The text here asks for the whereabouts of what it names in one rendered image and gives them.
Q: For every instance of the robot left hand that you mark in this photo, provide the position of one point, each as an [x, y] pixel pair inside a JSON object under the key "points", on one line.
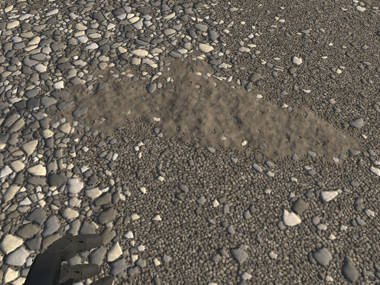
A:
{"points": [[46, 268]]}

